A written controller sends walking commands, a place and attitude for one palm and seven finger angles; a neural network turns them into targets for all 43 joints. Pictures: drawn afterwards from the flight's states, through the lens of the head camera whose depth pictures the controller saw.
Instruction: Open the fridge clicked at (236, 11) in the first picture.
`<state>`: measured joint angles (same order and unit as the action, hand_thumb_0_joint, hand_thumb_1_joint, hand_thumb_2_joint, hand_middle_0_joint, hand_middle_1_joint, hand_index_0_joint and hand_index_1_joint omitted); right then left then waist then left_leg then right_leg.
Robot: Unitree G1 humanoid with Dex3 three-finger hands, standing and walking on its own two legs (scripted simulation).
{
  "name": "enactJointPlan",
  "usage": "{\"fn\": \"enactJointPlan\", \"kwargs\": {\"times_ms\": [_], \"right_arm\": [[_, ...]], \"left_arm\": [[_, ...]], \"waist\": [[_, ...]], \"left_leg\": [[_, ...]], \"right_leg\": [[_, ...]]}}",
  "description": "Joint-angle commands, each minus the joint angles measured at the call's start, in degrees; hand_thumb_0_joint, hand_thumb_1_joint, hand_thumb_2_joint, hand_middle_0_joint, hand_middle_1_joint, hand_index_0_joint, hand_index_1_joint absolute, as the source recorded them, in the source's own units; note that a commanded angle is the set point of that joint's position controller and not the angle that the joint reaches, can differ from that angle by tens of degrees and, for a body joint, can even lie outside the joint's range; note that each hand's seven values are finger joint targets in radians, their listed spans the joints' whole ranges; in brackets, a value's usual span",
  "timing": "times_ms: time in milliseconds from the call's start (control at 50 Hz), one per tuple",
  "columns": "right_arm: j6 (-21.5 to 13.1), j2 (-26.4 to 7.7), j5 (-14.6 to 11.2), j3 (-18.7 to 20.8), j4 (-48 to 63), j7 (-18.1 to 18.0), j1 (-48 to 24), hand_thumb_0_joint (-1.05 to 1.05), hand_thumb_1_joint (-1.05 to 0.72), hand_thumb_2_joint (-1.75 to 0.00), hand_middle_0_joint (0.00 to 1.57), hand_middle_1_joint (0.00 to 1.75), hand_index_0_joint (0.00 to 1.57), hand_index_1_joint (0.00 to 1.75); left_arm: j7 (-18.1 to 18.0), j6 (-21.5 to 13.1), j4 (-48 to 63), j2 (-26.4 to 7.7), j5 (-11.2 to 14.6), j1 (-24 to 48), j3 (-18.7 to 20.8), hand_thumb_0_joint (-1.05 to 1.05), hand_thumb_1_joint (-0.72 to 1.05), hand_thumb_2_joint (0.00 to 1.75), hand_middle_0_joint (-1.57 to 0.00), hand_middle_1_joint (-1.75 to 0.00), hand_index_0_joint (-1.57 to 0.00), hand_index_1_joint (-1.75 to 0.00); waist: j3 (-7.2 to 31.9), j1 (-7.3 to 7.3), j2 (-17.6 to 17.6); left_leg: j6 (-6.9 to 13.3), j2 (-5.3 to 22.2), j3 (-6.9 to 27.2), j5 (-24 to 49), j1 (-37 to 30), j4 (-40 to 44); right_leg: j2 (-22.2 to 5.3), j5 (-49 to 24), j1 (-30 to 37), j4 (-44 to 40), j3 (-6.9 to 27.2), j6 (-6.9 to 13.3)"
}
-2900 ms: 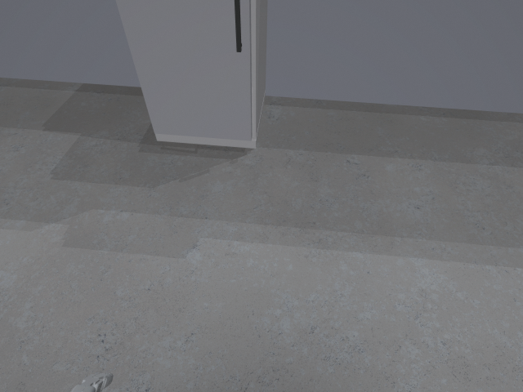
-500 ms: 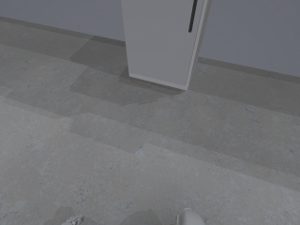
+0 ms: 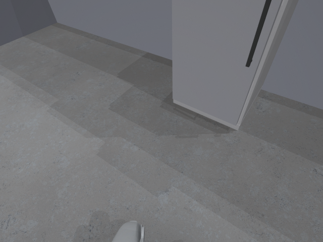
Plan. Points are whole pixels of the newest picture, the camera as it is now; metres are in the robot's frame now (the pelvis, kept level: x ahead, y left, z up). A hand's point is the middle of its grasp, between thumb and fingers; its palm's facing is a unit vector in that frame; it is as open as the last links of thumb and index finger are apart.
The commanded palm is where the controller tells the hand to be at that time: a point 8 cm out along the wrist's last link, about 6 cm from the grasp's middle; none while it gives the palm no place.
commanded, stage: walk to a spot facing it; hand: right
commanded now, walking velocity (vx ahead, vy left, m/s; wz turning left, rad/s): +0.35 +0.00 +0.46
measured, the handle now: (262, 21) +1.05 -0.41 +0.09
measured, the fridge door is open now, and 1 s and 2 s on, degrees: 0 0 0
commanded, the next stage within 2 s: turn to face it in 0.88 s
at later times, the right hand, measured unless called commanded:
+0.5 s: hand (209, 192) +0.32 -0.13 -0.18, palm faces -0.13 +0.97 -0.23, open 7.2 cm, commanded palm none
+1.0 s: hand (203, 141) +0.53 -0.12 -0.18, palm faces -0.26 +0.95 -0.17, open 7.4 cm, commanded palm none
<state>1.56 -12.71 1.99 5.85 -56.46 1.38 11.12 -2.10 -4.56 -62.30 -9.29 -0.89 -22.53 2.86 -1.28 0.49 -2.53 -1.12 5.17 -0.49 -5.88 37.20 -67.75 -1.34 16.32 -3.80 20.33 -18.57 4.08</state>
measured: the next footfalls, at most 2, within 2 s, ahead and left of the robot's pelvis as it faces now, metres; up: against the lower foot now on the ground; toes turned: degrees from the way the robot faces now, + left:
left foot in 0.32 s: +0.25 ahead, +0.13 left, +0.00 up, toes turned +16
right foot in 0.74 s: +0.51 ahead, -0.05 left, +0.00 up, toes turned +3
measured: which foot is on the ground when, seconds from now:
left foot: up 0.00-0.30, down 0.32-0.76, up 0.78-1.00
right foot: down 0.00-0.32, up 0.34-0.72, down 0.74-1.00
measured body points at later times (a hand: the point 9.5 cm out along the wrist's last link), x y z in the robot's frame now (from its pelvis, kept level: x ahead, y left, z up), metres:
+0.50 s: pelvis +0.22 +0.06 -0.01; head +0.24 +0.06 +0.44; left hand +0.19 +0.28 -0.17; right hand +0.33 -0.18 -0.16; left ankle +0.21 +0.12 -0.74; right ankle +0.22 -0.09 -0.66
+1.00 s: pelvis +0.43 +0.04 +0.00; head +0.46 +0.04 +0.45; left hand +0.40 +0.29 -0.14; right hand +0.54 -0.17 -0.16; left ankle +0.41 +0.18 -0.66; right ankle +0.47 -0.06 -0.74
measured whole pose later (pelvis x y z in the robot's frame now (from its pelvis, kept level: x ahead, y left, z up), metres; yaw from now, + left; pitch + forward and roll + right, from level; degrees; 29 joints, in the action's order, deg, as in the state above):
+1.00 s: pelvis +0.43 +0.04 +0.00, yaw +21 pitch -2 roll +0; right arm 1.3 -10.8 1.2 5.4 -58.3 1.2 14.6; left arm -1.8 -3.6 -57.4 -9.8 -1.3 -13.0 3.5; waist -4.1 -1.4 -1.5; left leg -1.4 5.8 -3.9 -16.3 31.7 -65.2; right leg -7.0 14.6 -9.2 26.5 -16.9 0.3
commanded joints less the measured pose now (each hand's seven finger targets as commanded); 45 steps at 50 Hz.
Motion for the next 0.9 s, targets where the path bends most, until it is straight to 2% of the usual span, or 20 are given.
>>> {"fn": "enactJointPlan", "kwargs": {"times_ms": [0,120,180,220,260,280,300,320,340,380,440,520,620,660,700,720,740,760,820,880], "right_arm": [[-0.3,0.5,0.2,-1.0,3.3,0.7,-2.8,0.0,-0.9,-0.9,0.2,0.3,0.2,0.3],[-1.2,1.9,-0.2,-2.0,5.5,1.0,-11.9,0.0,-0.9,-0.9,0.2,0.3,0.2,0.3],[-1.9,1.8,-0.3,-2.2,5.5,0.7,-10.8,0.0,-0.9,-0.9,0.2,0.3,0.2,0.3],[-2.5,0.9,-0.2,-1.6,3.6,0.3,-3.3,0.0,-0.9,-0.9,0.2,0.3,0.2,0.3],[-3.7,-2.6,0.1,-0.3,-0.3,-0.1,9.8,0.0,-0.9,-0.9,0.2,0.3,0.2,0.3],[-4.2,-8.3,0.2,1.1,-2.1,-0.8,16.6,0.0,-0.9,-0.9,0.2,0.3,0.2,0.3],[-4.2,-12.2,-1.0,1.9,-2.9,-1.5,20.1,0.0,-0.9,-0.9,0.2,0.3,0.2,0.3],[-3.9,-12.9,-1.8,2.1,-2.5,-2.1,17.4,0.0,-0.9,-0.9,0.2,0.3,0.2,0.3],[-4.3,-9.6,-1.9,1.1,-1.7,-2.3,12.6,0.0,-0.9,-0.9,0.2,0.3,0.2,0.3],[-5.0,-5.0,-1.4,-0.4,-0.7,-2.5,6.6,0.0,-0.9,-0.9,0.2,0.3,0.2,0.3],[-6.1,-2.5,-0.4,-1.1,-0.5,-2.6,4.3,0.0,-0.9,-0.9,0.2,0.3,0.2,0.3],[-6.5,-3.4,-0.7,-1.6,-1.8,-1.8,6.8,0.0,-0.9,-0.9,0.2,0.3,0.2,0.3],[-6.2,-5.3,-0.8,-1.5,-3.4,-1.9,11.6,0.0,-0.9,-0.9,0.2,0.3,0.2,0.3],[-6.0,-6.2,-0.9,-1.4,-3.5,-2.0,11.8,0.0,-0.9,-0.9,0.2,0.3,0.2,0.3],[-5.9,-6.4,-1.3,-1.3,-3.1,-2.0,10.0,0.0,-0.9,-0.9,0.2,0.3,0.2,0.3],[-5.8,-4.1,-1.8,-1.5,-2.0,-1.7,10.7,0.0,-0.9,-0.9,0.2,0.3,0.2,0.3],[-6.1,-2.0,-2.2,-2.1,-0.7,-1.2,10.9,0.0,-0.9,-0.9,0.2,0.3,0.2,0.3],[-5.8,-4.4,-1.4,-1.5,-0.4,-1.6,8.8,0.0,-0.9,-0.9,0.2,0.3,0.2,0.3],[-4.2,-2.1,-0.8,-1.0,-0.1,-0.4,4.3,0.0,-0.9,-0.9,0.2,0.3,0.2,0.3],[-1.8,0.7,-0.6,-0.8,-0.5,-0.1,8.2,0.0,-0.9,-0.9,0.2,0.3,0.2,0.3]], "left_arm": [[-0.2,-1.5,0.8,-4.8,-0.2,-6.6,-0.1,0.0,0.9,0.9,-0.2,-0.3,-0.2,-0.3],[-0.2,-0.7,-2.0,-5.0,-0.9,-12.3,-0.3,0.0,0.9,0.9,-0.2,-0.3,-0.2,-0.3],[-0.1,-0.3,-2.5,-5.7,-0.9,-12.5,-0.1,0.0,0.9,0.9,-0.2,-0.3,-0.2,-0.3],[0.0,-0.1,-1.7,-7.6,-0.6,-9.9,0.3,0.0,0.9,0.9,-0.2,-0.3,-0.2,-0.3],[0.5,0.0,-0.1,-8.9,0.0,-6.4,0.7,0.0,0.9,0.9,-0.2,-0.3,-0.2,-0.3],[1.3,0.0,1.4,-6.1,0.9,-6.9,0.4,0.0,0.9,0.9,-0.2,-0.3,-0.2,-0.3],[1.2,-0.3,3.9,-3.0,1.2,-4.2,0.1,0.0,0.9,0.9,-0.2,-0.3,-0.2,-0.3],[1.1,0.0,5.2,-4.0,0.9,0.9,0.6,0.0,0.9,0.9,-0.2,-0.3,-0.2,-0.3],[1.5,0.2,5.7,-3.5,0.5,3.6,1.0,0.0,0.9,0.9,-0.2,-0.3,-0.2,-0.3],[1.4,1.5,4.9,-1.9,-0.2,2.6,0.9,0.0,0.9,0.9,-0.2,-0.3,-0.2,-0.3],[1.7,3.0,4.1,0.2,-0.8,-1.4,0.7,0.0,0.9,0.9,-0.2,-0.3,-0.2,-0.3],[2.9,2.8,6.6,-0.6,-0.7,5.3,0.4,0.0,0.9,0.9,-0.2,-0.3,-0.2,-0.3],[3.7,1.4,10.3,-2.7,-0.7,16.5,0.0,0.0,0.9,0.9,-0.2,-0.3,-0.2,-0.3],[3.5,1.1,10.3,-4.0,-0.7,16.4,0.3,0.0,0.9,0.9,-0.2,-0.3,-0.2,-0.3],[2.6,0.5,6.9,-7.3,-1.1,5.4,1.2,0.0,0.9,0.9,-0.2,-0.3,-0.2,-0.3],[1.9,0.1,4.8,-13.4,-1.8,-3.1,2.7,0.0,0.9,0.9,-0.2,-0.3,-0.2,-0.3],[1.8,0.4,3.8,-18.3,-1.7,-8.5,3.7,0.0,0.9,0.9,-0.2,-0.3,-0.2,-0.3],[1.6,0.9,4.4,-16.2,-1.0,-5.5,2.8,0.0,0.9,0.9,-0.2,-0.3,-0.2,-0.3],[1.0,0.2,6.8,-8.8,-0.9,4.8,1.0,0.0,0.9,0.9,-0.2,-0.3,-0.2,-0.3],[0.6,-0.2,6.4,-6.9,-0.5,6.6,0.6,0.0,0.9,0.9,-0.2,-0.3,-0.2,-0.3]], "waist": [[-5.3,0.8,7.2],[-8.1,4.04,7.8],[-6.6,2.84,8.5],[-1.7,-0.81,10.7],[6.2,-7.25,9.6],[12.3,-9.67,-0.8],[15.4,-9.0,-7.9],[10.4,-8.43,-1.7],[2.7,-6.8,2.9],[-1.4,-1.58,5.3],[-3.8,2.54,1.3],[-3.9,0.93,-4.7],[-3.6,-2.97,-4.7],[-2.7,-2.06,-2.8],[2.9,3.46,1.0],[9.2,6.56,10.8],[13.8,7.08,21.8],[11.2,6.33,15.6],[-2.6,2.09,9.1],[-2.1,-1.45,9.8]], "left_leg": [[-0.1,1.1,-1.8,-0.5,8.7,6.2],[2.0,0.0,-7.1,-4.7,5.7,20.9],[4.3,-3.3,-10.4,-9.4,-1.3,26.4],[6.4,-6.5,-12.1,-11.9,-9.9,28.9],[8.4,-7.1,-11.4,-5.3,-31.6,36.3],[13.6,5.3,5.5,-3.8,-48.7,38.7],[20.8,18.5,32.4,8.5,-56.3,45.3],[22.0,19.5,31.3,6.9,-51.7,49.3],[18.2,16.5,22.5,7.8,-41.8,50.3],[14.7,13.3,15.8,4.0,-28.0,52.7],[12.3,9.0,6.7,3.9,-17.2,54.6],[11.4,4.8,4.0,5.0,-19.7,54.4],[10.3,6.6,6.5,11.9,-29.8,50.9],[9.9,6.9,6.8,17.1,-31.7,47.5],[7.2,3.5,3.4,23.3,-26.4,32.7],[4.1,-1.7,-0.4,9.3,-15.4,18.4],[2.5,-6.9,-3.7,-25.7,-5.1,0.1],[3.3,-3.8,1.0,-27.2,-3.5,-6.1],[1.7,1.4,1.1,-16.2,-1.5,-7.7],[0.3,1.5,-1.2,-11.5,-6.0,-4.1]], "right_leg": [[-17.0,-25.3,5.9,-8.9,9.9,-3.3],[-18.8,-31.4,10.9,-7.7,6.2,0.5],[-18.9,-47.1,11.6,-2.2,2.9,0.6],[-19.4,-61.7,12.4,6.9,0.6,0.3],[-16.9,-56.3,2.5,26.3,-1.4,-2.2],[-12.1,-29.0,-15.1,43.6,-1.6,-4.5],[-2.2,15.7,-30.6,61.5,4.7,-7.1],[-4.3,14.2,-34.9,65.6,13.5,-5.4],[-7.4,6.8,-35.4,63.4,15.8,-5.3],[-9.8,3.3,-30.7,57.3,17.2,-5.7],[-10.0,2.0,-25.1,47.0,15.5,-6.9],[-8.5,-4.7,-25.0,32.0,13.0,-7.6],[-5.8,-5.1,-24.8,19.1,11.0,-6.4],[-4.1,-4.0,-20.2,14.6,9.6,-5.7],[-2.8,-9.1,-1.8,7.7,9.5,-4.5],[-14.6,-14.1,12.7,6.4,23.4,-0.7],[-28.9,-20.4,20.1,0.5,39.0,5.6],[-29.7,-13.9,14.5,-2.3,38.3,6.9],[-24.3,-11.8,-2.4,-6.1,24.6,2.5],[-20.2,-19.0,-7.9,-5.8,12.6,0.1]]}}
